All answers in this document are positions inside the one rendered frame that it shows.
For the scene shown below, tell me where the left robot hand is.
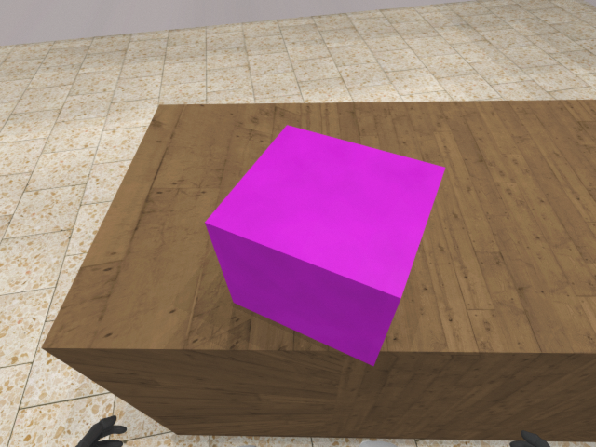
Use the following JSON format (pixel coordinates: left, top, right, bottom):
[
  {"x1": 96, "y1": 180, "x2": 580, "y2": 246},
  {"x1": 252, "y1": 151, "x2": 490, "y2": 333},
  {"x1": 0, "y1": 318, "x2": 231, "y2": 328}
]
[{"x1": 75, "y1": 415, "x2": 127, "y2": 447}]

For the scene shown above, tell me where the carton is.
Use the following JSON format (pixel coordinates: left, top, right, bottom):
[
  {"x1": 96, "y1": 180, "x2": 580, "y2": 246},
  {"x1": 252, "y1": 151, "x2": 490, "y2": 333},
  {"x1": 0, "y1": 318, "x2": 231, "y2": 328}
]
[{"x1": 205, "y1": 125, "x2": 445, "y2": 366}]

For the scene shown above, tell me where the pedestal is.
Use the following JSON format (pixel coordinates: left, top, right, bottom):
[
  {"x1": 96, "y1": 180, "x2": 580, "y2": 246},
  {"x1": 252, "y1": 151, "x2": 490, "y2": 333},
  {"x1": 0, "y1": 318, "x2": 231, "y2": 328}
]
[{"x1": 41, "y1": 100, "x2": 596, "y2": 442}]

